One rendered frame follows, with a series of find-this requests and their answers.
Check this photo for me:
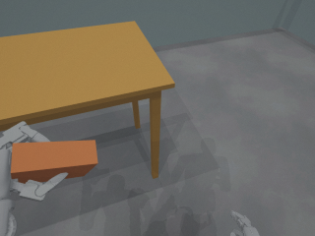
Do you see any left robot forearm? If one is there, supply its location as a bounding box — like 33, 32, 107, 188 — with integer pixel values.
0, 199, 18, 236

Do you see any table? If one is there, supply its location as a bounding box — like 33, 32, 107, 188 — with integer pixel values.
0, 21, 175, 179

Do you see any robot left hand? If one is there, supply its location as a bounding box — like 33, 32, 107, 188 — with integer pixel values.
0, 121, 68, 202

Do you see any sponge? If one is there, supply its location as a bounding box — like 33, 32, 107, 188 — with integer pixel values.
11, 140, 98, 184

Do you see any robot right hand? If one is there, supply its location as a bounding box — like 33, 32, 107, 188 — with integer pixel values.
230, 211, 260, 236

